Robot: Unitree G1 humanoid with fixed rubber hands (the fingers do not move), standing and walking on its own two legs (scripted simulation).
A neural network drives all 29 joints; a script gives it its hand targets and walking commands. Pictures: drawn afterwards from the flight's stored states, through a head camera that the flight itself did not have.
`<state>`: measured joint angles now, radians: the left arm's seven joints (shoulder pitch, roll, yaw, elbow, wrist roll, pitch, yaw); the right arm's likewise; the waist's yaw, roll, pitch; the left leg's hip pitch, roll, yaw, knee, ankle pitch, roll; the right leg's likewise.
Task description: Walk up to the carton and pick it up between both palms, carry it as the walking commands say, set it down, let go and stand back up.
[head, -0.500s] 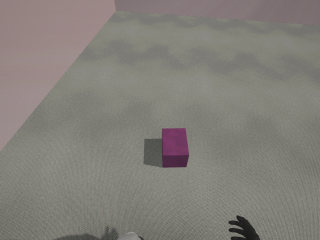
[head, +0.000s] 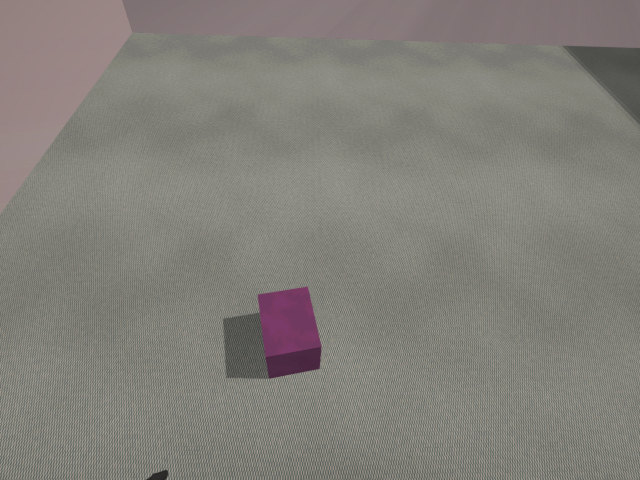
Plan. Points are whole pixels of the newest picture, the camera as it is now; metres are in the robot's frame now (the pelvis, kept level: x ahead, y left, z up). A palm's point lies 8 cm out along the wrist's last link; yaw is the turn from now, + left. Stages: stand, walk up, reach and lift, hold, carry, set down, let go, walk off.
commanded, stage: walk up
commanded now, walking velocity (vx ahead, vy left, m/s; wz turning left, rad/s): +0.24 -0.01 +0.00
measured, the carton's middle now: (288, 331) +0.68 +0.04 -0.69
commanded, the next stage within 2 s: none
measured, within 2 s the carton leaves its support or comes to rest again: neither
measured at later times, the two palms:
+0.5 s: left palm out of the picture +0.07 +0.20 -0.15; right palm out of the picture +0.08 -0.24 -0.13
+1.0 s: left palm out of the picture +0.10 +0.17 -0.12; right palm out of the picture +0.14 -0.34 -0.15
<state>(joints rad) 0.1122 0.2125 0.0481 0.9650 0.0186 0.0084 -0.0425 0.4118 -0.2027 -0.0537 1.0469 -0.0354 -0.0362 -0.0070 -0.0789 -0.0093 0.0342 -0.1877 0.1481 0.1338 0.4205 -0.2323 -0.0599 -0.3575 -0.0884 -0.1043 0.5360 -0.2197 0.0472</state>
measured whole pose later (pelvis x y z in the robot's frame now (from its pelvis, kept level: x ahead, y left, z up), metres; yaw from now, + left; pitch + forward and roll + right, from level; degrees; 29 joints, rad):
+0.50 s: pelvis +0.05 -0.02 +0.00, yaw -1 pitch -2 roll +0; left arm 0.23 0.16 0.02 1.12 0.01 0.00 0.03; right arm 0.23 -0.15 -0.01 1.08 -0.01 -0.01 -0.03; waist 0.01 -0.03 0.03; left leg -0.16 0.00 0.10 0.38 -0.19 0.03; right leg -0.14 -0.06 -0.10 0.37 -0.19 0.02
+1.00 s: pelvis +0.12 -0.08 +0.00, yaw +5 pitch +1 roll +1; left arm 0.35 0.21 0.04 0.99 0.04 -0.04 0.02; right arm 0.33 -0.26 -0.06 1.03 -0.04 0.00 0.02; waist 0.01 0.03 -0.01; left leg -0.39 0.05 0.00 0.89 -0.39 -0.03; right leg -0.26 -0.06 -0.10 0.48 -0.24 0.00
